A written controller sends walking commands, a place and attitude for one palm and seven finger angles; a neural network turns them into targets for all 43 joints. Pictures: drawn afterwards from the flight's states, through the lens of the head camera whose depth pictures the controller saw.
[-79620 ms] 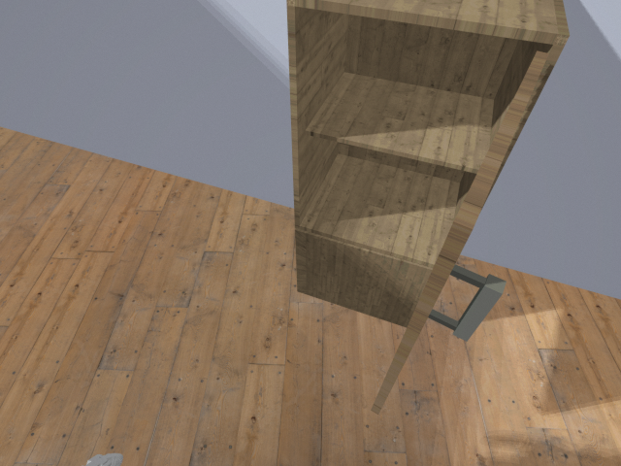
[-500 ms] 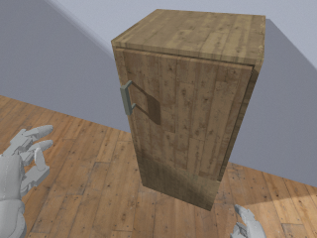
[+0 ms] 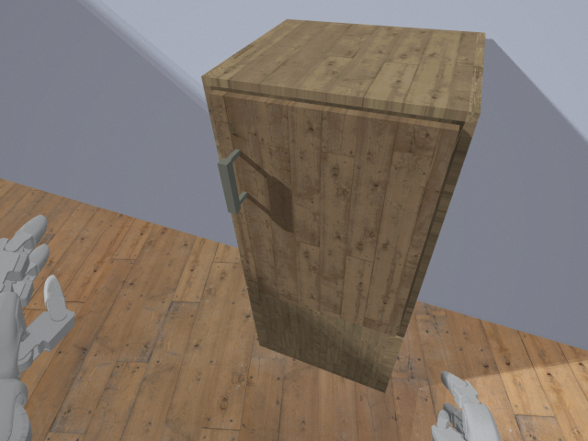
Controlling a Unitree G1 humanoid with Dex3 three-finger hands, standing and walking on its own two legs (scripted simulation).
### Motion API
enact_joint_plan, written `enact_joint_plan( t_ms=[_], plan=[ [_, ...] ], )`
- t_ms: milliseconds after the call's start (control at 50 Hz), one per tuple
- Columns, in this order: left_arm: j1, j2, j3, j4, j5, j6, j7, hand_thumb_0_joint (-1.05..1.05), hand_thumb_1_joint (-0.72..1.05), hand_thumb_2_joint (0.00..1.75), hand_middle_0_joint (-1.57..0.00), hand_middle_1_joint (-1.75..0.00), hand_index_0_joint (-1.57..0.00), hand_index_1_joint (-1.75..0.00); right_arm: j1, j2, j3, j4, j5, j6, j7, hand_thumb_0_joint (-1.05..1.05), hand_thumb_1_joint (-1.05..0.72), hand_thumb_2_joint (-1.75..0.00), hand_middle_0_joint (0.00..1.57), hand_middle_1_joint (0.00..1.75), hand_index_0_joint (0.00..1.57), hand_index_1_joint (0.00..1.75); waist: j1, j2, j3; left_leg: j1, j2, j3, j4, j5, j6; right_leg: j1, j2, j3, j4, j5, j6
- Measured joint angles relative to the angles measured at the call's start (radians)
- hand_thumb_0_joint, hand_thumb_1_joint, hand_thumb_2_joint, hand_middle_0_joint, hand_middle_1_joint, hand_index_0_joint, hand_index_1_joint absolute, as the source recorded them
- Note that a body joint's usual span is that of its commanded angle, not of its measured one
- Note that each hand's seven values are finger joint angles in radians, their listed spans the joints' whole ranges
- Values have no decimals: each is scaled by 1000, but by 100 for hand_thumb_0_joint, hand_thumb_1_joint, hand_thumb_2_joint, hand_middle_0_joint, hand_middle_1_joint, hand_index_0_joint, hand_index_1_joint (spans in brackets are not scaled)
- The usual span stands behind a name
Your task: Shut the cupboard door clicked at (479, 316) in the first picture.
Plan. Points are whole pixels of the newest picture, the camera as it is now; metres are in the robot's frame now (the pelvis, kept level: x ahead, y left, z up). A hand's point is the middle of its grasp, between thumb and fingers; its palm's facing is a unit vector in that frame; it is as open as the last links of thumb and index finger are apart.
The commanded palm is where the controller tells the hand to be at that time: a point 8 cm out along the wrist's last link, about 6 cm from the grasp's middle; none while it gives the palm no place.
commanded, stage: step back with the hand held close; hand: left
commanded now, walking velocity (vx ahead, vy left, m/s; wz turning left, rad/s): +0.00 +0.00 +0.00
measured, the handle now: (234, 181) +0.58 +0.20 +0.04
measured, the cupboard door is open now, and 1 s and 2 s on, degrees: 0 0 0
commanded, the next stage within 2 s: stop stepping back and stand still in 1.38 s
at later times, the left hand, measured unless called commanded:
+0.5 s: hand (34, 336) +0.16 +0.28 +0.16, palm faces +0.41 -0.78 -0.48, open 7.4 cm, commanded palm +0.10 +0.32 +0.17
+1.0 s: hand out of the picture +0.07 +0.29 +0.16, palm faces +0.51 -0.76 -0.41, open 7.5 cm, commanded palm +0.01 +0.32 +0.17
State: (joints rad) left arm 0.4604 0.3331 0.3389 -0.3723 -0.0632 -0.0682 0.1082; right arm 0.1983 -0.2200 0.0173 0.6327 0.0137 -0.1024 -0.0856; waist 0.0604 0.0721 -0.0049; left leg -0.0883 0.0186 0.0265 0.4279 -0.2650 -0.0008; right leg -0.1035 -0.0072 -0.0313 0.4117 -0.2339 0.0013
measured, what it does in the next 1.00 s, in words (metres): shifts its weight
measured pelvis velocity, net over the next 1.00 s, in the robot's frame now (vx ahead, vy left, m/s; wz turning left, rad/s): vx -0.12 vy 0.02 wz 0.04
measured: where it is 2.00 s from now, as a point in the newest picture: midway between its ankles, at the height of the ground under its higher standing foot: outside the picture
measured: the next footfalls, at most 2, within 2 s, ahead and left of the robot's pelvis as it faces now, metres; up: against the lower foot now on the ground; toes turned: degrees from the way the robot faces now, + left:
right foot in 1.20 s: -0.16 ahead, -0.11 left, +0.00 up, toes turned +8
left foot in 1.78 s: -0.14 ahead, +0.16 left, +0.00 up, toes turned +2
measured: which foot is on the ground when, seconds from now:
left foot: down 0.00-1.00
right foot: down 0.00-1.00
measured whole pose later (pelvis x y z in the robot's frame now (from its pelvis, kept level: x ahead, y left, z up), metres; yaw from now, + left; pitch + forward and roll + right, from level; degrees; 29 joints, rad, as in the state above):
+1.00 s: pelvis -0.12 +0.02 -0.02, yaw +3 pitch +0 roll -1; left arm 0.50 0.40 0.43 -0.48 -0.02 -0.26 0.18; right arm 0.25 -0.23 -0.01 0.61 0.00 -0.06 -0.07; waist -0.01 -0.01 -0.01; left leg -0.50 0.00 0.02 0.70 -0.35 0.03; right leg -0.45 0.00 0.02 0.57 -0.14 0.02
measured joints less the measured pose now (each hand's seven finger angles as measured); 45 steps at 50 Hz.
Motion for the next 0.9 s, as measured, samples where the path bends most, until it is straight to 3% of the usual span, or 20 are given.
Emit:
enact_joint_plan(
  t_ms=[100,220,440,760,900],
  plan=[
    [5,4,17,2,0,-16,-5,1,89,90,-21,-30,-21,-30,10,-6,-1,-10,2,16,5,2,-90,-90,20,30,20,30,-5,11,-9,-31,5,-3,17,-3,1,-21,5,-3,-2,5,-1],
    [38,23,42,9,3,-73,6,1,89,90,-21,-30,-21,-30,0,-30,-19,-21,2,63,6,2,-90,-90,20,30,21,30,-36,16,-35,-124,2,-2,67,-14,9,-105,1,-1,27,7,7],
    [84,84,60,-64,2,-72,23,1,88,90,-21,-30,-21,-30,1,-24,-33,-73,8,124,-18,2,-90,-90,20,30,20,30,-59,-36,-24,-186,-23,29,101,4,32,-191,-25,30,94,18,30],
    [45,55,89,-79,51,-145,53,1,88,90,-21,-30,-21,-30,67,-4,-8,-70,1,58,-9,1,-90,-90,20,30,21,30,-64,-62,-18,-330,-6,-5,253,0,44,-293,4,22,189,43,27],
    [32,52,103,-97,54,-182,63,1,88,90,-21,-30,-21,-30,78,-5,-15,-39,-10,33,4,2,-90,-90,20,30,21,30,-66,-71,-11,-383,-7,-9,302,-90,36,-328,16,39,206,55,13]
  ],
)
